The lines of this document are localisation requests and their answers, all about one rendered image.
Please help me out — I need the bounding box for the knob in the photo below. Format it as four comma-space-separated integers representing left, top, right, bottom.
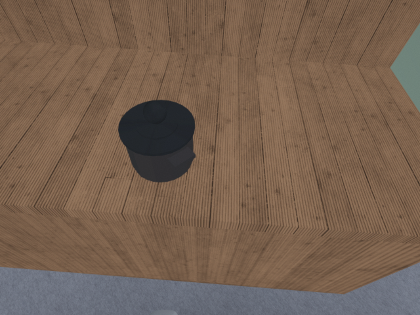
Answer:
143, 100, 167, 124

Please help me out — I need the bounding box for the table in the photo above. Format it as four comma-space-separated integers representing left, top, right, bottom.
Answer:
0, 0, 420, 294

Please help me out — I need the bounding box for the lid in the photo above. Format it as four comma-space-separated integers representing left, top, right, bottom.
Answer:
118, 100, 195, 156

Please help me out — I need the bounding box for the pot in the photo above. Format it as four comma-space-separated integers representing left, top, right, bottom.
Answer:
126, 137, 196, 182

